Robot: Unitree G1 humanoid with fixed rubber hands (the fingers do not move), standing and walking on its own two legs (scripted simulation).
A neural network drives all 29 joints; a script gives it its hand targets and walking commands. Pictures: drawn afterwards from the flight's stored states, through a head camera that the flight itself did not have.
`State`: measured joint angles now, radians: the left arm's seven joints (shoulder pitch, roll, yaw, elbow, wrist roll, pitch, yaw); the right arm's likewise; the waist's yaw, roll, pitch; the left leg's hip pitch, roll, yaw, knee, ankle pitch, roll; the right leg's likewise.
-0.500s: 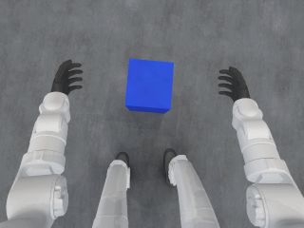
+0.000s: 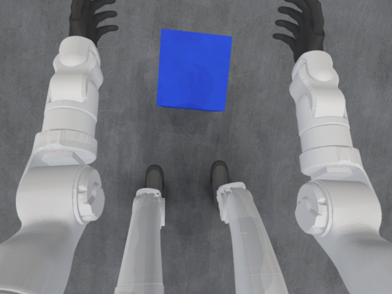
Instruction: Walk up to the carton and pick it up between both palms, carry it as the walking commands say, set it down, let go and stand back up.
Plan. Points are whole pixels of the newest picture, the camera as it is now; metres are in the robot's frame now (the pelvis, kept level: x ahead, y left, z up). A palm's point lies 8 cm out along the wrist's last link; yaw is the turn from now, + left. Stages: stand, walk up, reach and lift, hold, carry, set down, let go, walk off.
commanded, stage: reach and lift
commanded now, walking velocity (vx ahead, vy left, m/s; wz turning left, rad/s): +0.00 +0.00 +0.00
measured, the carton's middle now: (192, 77) +0.51 -0.02 -0.56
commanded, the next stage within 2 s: none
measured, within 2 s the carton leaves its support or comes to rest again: neither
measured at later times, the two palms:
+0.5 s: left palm (110, 57) +0.52 +0.16 -0.27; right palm (274, 70) +0.48 -0.20 -0.27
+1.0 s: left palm (125, 70) +0.51 +0.16 -0.40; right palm (258, 80) +0.47 -0.20 -0.40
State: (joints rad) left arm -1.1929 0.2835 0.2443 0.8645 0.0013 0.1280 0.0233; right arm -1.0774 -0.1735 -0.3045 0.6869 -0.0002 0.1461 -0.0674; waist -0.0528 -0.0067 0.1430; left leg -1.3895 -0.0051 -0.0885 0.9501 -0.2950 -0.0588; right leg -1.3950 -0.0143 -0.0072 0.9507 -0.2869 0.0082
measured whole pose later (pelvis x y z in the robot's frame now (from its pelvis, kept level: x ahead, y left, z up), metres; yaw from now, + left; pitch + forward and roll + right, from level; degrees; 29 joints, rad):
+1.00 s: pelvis -0.08 +0.01 -0.23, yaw -1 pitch +34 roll -1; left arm -1.66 0.45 0.11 1.12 -0.10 0.19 0.07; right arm -1.55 -0.31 -0.30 0.99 0.07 0.18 -0.14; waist -0.05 -0.01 0.52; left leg -2.00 -0.05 -0.09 1.94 -0.53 -0.07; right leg -2.01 0.00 0.03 1.92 -0.50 0.04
